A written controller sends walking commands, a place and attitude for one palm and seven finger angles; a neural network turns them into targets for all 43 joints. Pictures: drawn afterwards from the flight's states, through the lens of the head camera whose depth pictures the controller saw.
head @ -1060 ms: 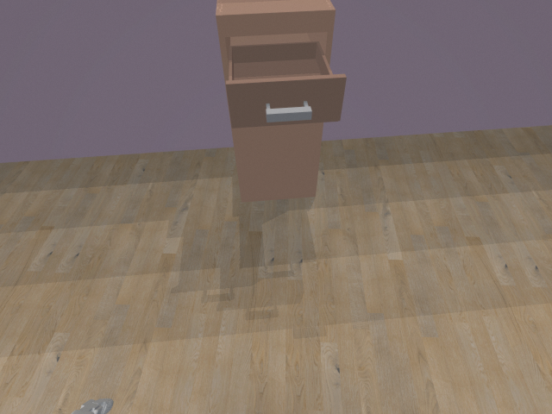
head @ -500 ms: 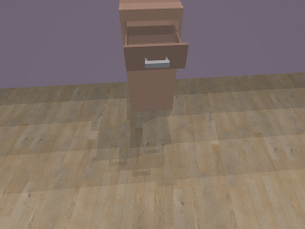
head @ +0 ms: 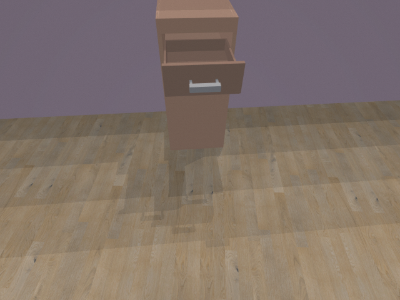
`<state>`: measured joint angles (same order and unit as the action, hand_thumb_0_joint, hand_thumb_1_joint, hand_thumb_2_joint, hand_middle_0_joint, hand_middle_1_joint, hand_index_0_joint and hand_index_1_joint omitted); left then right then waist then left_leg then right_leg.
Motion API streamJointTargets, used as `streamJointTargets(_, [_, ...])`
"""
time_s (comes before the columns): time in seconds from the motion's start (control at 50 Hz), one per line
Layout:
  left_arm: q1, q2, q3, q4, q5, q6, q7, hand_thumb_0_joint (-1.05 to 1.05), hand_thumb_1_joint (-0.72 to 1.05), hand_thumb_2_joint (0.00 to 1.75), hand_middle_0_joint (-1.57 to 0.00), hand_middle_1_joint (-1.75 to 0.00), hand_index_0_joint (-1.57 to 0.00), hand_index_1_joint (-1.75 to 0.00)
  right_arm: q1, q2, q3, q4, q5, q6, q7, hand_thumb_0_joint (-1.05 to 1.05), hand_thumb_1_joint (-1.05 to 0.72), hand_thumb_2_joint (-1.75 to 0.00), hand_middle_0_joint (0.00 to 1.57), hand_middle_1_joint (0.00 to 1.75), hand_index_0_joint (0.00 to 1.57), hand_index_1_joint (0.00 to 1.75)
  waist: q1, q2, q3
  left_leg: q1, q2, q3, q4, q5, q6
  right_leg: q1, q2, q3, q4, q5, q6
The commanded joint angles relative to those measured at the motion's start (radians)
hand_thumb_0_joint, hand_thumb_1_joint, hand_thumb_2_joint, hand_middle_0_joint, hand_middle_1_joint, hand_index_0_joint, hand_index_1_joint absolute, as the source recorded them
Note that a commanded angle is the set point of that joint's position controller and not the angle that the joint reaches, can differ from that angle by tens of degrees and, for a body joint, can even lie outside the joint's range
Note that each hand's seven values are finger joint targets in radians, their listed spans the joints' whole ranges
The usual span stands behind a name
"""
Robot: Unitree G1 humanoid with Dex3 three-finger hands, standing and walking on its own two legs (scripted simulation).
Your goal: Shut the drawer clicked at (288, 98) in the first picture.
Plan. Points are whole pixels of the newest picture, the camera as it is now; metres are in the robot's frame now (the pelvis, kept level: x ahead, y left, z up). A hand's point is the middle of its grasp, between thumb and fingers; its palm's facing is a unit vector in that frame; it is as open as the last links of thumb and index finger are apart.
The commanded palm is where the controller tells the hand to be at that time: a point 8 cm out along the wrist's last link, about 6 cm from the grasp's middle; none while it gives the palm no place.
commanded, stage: look at it before walking up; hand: left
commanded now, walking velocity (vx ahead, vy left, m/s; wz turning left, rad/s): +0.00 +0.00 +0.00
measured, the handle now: (204, 84) +0.90 +0.03 -0.05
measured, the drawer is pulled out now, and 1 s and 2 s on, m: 0.30 0.30 0.30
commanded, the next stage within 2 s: walk to a spot facing it in 0.38 s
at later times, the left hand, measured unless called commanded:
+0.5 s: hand out of the picture +0.06 +0.25 -0.16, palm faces -0.02 -0.95 -0.32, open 7.4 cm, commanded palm none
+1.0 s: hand out of the picture +0.03 +0.18 -0.17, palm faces -0.12 -0.97 -0.23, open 7.3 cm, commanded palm none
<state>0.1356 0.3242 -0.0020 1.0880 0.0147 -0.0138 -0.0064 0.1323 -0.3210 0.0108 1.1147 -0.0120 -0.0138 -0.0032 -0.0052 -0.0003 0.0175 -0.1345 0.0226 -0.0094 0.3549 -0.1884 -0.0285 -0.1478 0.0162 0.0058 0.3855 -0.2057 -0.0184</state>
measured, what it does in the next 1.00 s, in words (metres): lifts its left foot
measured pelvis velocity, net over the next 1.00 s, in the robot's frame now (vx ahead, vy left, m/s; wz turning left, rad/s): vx -0.02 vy -0.01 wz -0.20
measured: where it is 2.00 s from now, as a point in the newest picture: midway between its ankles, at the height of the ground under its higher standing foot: outside the picture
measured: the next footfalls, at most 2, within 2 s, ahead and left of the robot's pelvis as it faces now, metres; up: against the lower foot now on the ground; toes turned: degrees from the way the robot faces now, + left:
left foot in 1.30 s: +0.13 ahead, +0.12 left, +0.00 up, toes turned -21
right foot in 1.86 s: +0.26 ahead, -0.21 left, +0.00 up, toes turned -50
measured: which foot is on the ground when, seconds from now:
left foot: down 0.00-0.86, up 0.88-1.00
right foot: down 0.00-1.00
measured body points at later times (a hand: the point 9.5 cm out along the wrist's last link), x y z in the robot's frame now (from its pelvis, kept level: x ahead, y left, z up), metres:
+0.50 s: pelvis +0.00 +0.01 +0.00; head +0.00 +0.01 +0.45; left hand +0.06 +0.30 -0.14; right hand +0.07 -0.28 -0.14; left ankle +0.00 +0.14 -0.75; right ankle +0.00 -0.11 -0.75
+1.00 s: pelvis -0.02 -0.01 -0.01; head +0.00 -0.03 +0.43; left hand +0.04 +0.23 -0.15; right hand +0.00 -0.27 -0.17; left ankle +0.00 +0.13 -0.68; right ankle +0.00 -0.09 -0.75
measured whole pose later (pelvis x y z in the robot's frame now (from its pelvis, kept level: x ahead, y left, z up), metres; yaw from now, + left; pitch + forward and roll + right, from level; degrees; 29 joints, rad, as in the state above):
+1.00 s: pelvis -0.02 -0.01 -0.01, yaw -12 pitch -1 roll +1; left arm 0.33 0.17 0.04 0.95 0.02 0.01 -0.01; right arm 0.19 -0.24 -0.05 0.98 -0.02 0.04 0.01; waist 0.03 0.03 0.06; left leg -0.46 0.05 0.02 1.07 -0.39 -0.04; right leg -0.29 0.08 0.04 0.56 -0.25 -0.07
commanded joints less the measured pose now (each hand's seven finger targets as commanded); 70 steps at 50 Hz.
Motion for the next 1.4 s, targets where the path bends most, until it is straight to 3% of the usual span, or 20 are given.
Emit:
streamJointTargets(0.0, [-0.033, 0.208, 0.039, -0.057, -0.003, -0.018, 0.017, 0.0, 0.9, 0.9, -0.2, -0.3, -0.2, -0.3, -0.046, -0.201, -0.041, -0.061, -0.001, -0.023, -0.013, 0.0, -0.9, -0.9, 0.2, 0.3, 0.2, 0.3, 0.007, -0.003, -0.032, 0.007, 0.094, -0.078, -0.054, 0.084, 0.044, -0.026, -0.132, 0.116, -0.094, 0.063, -0.013])
streamJointTargets(0.5, [-0.018, 0.21, 0.041, -0.053, -0.003, -0.016, 0.017, 0.0, 0.9, 0.9, -0.2, -0.3, -0.2, -0.3, -0.038, -0.209, -0.046, -0.056, 0.001, -0.026, -0.018, 0.0, -0.9, -0.9, 0.2, 0.3, 0.2, 0.3, 0.006, 0.001, -0.035, 0.036, 0.105, -0.074, -0.054, 0.12, 0.045, -0.025, -0.125, 0.117, -0.086, 0.129, -0.01])
streamJointTargets(0.58, [0.047, 0.109, 0.034, -0.064, -0.002, 0.023, 0.02, 0.0, 0.9, 0.9, -0.2, -0.3, -0.2, -0.3, 0.032, -0.095, -0.039, -0.068, 0.0, -0.002, -0.025, 0.0, -0.9, -0.9, 0.2, 0.3, 0.2, 0.3, 0.002, -0.003, -0.026, 0.025, 0.113, -0.012, 0.019, 0.092, 0.028, -0.095, -0.114, 0.146, -0.005, 0.182, -0.001])
streamJointTargets(0.72, [0.097, 0.08, 0.062, -0.156, 0.006, 0.049, 0.007, 0.0, 0.9, 0.9, -0.2, -0.3, -0.2, -0.3, 0.034, -0.128, -0.089, -0.175, -0.003, 0.013, -0.031, 0.0, -0.9, -0.9, 0.2, 0.3, 0.2, 0.3, 0.012, 0.11, -0.019, -0.031, 0.232, -0.048, 0.027, 0.032, 0.096, -0.217, -0.026, 0.103, 0.254, 0.082, 0.009])
streamJointTargets(0.78, [0.156, 0.036, 0.075, -0.175, 0.007, 0.058, -0.001, 0.0, 0.9, 0.9, -0.2, -0.3, -0.2, -0.3, -0.003, -0.123, -0.105, -0.211, -0.005, 0.009, -0.028, 0.0, -0.9, -0.9, 0.2, 0.3, 0.2, 0.3, 0.044, 0.179, -0.017, -0.119, 0.329, -0.043, 0.037, 0.108, 0.162, -0.172, -0.033, 0.012, 0.406, -0.203, 0.026])
streamJointTargets(0.8, [0.203, 0.027, 0.079, -0.168, 0.007, 0.054, -0.006, 0.0, 0.9, 0.9, -0.2, -0.3, -0.2, -0.3, -0.017, -0.119, -0.105, -0.219, -0.008, 0.01, -0.026, 0.0, -0.9, -0.9, 0.2, 0.3, 0.2, 0.3, 0.068, 0.157, -0.025, -0.163, 0.318, -0.011, 0.092, 0.029, 0.147, -0.103, -0.042, 0.009, 0.35, -0.2, 0.021])
streamJointTargets(0.82, [0.271, 0.038, 0.086, -0.155, 0.013, 0.047, -0.009, 0.0, 0.9, 0.9, -0.2, -0.3, -0.2, -0.3, -0.036, -0.113, -0.104, -0.23, -0.008, 0.015, -0.02, 0.0, -0.9, -0.9, 0.2, 0.3, 0.2, 0.3, 0.105, 0.059, -0.038, -0.247, 0.263, 0.035, 0.221, -0.147, 0.105, -0.009, -0.042, 0.037, 0.217, -0.141, 0.01])
streamJointTargets(0.84, [0.305, 0.117, 0.103, -0.157, 0.026, 0.031, -0.003, 0.0, 0.9, 0.9, -0.2, -0.3, -0.2, -0.3, -0.03, -0.036, -0.092, -0.252, -0.002, 0.026, -0.013, 0.0, -0.9, -0.9, 0.2, 0.3, 0.2, 0.3, 0.119, -0.286, -0.001, -0.436, 0.09, 0.163, 0.54, -0.403, 0.008, 0.027, -0.211, 0.389, -0.046, -0.284, -0.056])
streamJointTargets(0.86, [0.339, 0.154, 0.108, -0.167, 0.012, 0.024, 0.011, 0.0, 0.9, 0.9, -0.2, -0.3, -0.2, -0.3, -0.085, -0.025, -0.084, -0.288, -0.007, 0.029, -0.009, 0.0, -0.9, -0.9, 0.2, 0.3, 0.2, 0.3, 0.14, -0.388, 0.065, -0.541, -0.006, 0.068, 0.73, -0.442, -0.008, -0.067, -0.32, 0.695, -0.246, -0.346, -0.104])
streamJointTargets(0.88, [0.288, 0.139, 0.109, -0.182, 0.006, 0.02, 0.021, 0.0, 0.9, 0.9, -0.2, -0.3, -0.2, -0.3, -0.083, -0.045, -0.089, -0.285, -0.004, 0.027, -0.009, 0.0, -0.9, -0.9, 0.2, 0.3, 0.2, 0.3, 0.097, -0.266, 0.103, -0.546, 0.031, -0.036, 0.805, -0.333, 0.005, -0.111, -0.319, 0.714, -0.285, -0.439, -0.13])
streamJointTargets(0.9, [0.215, 0.111, 0.104, -0.201, 0.005, 0.015, 0.019, 0.0, 0.9, 0.9, -0.2, -0.3, -0.2, -0.3, -0.036, -0.05, -0.095, -0.266, -0.006, 0.017, -0.003, 0.0, -0.9, -0.9, 0.2, 0.3, 0.2, 0.3, 0.042, -0.141, 0.098, -0.53, 0.055, -0.05, 0.811, -0.228, 0.004, -0.111, -0.283, 0.625, -0.245, -0.441, -0.147])
streamJointTargets(0.92, [0.191, 0.094, 0.102, -0.213, 0.004, 0.004, 0.019, 0.0, 0.9, 0.9, -0.2, -0.3, -0.2, -0.3, -0.004, -0.045, -0.096, -0.247, -0.011, 0.011, 0.004, 0.0, -0.9, -0.9, 0.2, 0.3, 0.2, 0.3, 0.027, -0.069, 0.046, -0.493, 0.066, -0.028, 0.791, -0.183, -0.005, -0.087, -0.256, 0.556, -0.217, -0.385, -0.159])
streamJointTargets(0.96, [0.203, 0.069, 0.101, -0.212, 0.005, -0.012, 0.016, 0.0, 0.9, 0.9, -0.2, -0.3, -0.2, -0.3, 0.011, -0.022, -0.095, -0.241, -0.015, 0.004, 0.008, 0.0, -0.9, -0.9, 0.2, 0.3, 0.2, 0.3, 0.027, -0.088, 0.001, -0.449, 0.063, -0.006, 0.744, -0.137, -0.016, -0.067, -0.214, 0.462, -0.195, -0.303, -0.161])
streamJointTargets(1.16, [0.294, 0.056, 0.114, -0.181, 0.014, -0.019, 0.009, 0.0, 0.9, 0.9, -0.2, -0.3, -0.2, -0.3, -0.045, 0.04, -0.089, -0.301, -0.006, -0.024, 0.007, 0.0, -0.9, -0.9, 0.2, 0.3, 0.2, 0.3, 0.07, -0.15, -0.003, -0.346, 0.003, 0.023, 0.407, -0.178, -0.017, -0.048, -0.171, 0.483, -0.17, -0.232, -0.18])
streamJointTargets(1.24, [0.194, 0.056, 0.123, -0.212, 0.008, -0.004, 0.005, 0.0, 0.9, 0.9, -0.2, -0.3, -0.2, -0.3, 0.127, 0.026, -0.092, -0.258, 0.005, -0.047, -0.014, 0.0, -0.9, -0.9, 0.2, 0.3, 0.2, 0.3, -0.009, -0.117, -0.037, 0.093, -0.025, 0.032, 0.085, -0.122, 0.0, -0.307, -0.076, 0.415, -0.02, -0.246, -0.118])
streamJointTargets(1.26, [0.179, 0.004, 0.112, -0.23, 0.005, -0.002, -0.003, 0.0, 0.9, 0.9, -0.2, -0.3, -0.2, -0.3, 0.22, -0.036, -0.107, -0.231, 0.001, -0.054, -0.029, 0.0, -0.9, -0.9, 0.2, 0.3, 0.2, 0.3, -0.05, 0.026, -0.06, 0.3, 0.112, -0.1, -0.012, -0.251, 0.029, -0.495, 0.001, 0.336, 0.14, -0.299, -0.076])
streamJointTargets(1.28, [0.16, -0.06, 0.104, -0.256, -0.001, -0.005, -0.014, 0.0, 0.9, 0.9, -0.2, -0.3, -0.2, -0.3, 0.317, -0.148, -0.129, -0.222, -0.015, -0.053, -0.033, 0.0, -0.9, -0.9, 0.2, 0.3, 0.2, 0.3, -0.094, 0.321, -0.059, 0.338, 0.395, -0.46, -0.172, -0.519, 0.113, -0.662, 0.106, 0.14, 0.463, -0.386, -0.02])
streamJointTargets(1.3, [0.105, -0.016, 0.115, -0.281, 0.013, -0.018, -0.019, 0.0, 0.9, 0.9, -0.2, -0.3, -0.2, -0.3, 0.303, -0.141, -0.121, -0.231, -0.014, -0.052, -0.031, 0.0, -0.9, -0.9, 0.2, 0.3, 0.2, 0.3, -0.083, 0.207, 0.022, 0.201, 0.494, -0.539, -0.225, -0.542, 0.185, -0.69, -0.001, 0.08, 0.614, -0.333, -0.001])
streamJointTargets(1.32, [0.086, -0.003, 0.117, -0.266, 0.021, -0.013, -0.021, 0.0, 0.9, 0.9, -0.2, -0.3, -0.2, -0.3, 0.268, -0.1, -0.108, -0.236, -0.017, -0.053, -0.027, 0.0, -0.9, -0.9, 0.2, 0.3, 0.2, 0.3, -0.058, 0.161, 0.048, 0.097, 0.466, -0.532, -0.235, -0.562, 0.194, -0.672, -0.028, 0.087, 0.717, -0.271, 0.006])
streamJointTargets(1.38, [0.147, -0.051, 0.111, -0.202, 0.028, 0.009, -0.047, 0.0, 0.9, 0.9, -0.2, -0.3, -0.2, -0.3, 0.201, 0.013, -0.071, -0.226, -0.007, -0.077, -0.028, 0.0, -0.9, -0.9, 0.2, 0.3, 0.2, 0.3, 0.022, 0.104, 0.105, 0.007, 0.279, -0.121, -0.207, -0.15, 0.084, -0.617, -0.073, 0.037, 0.822, -0.003, 0.028])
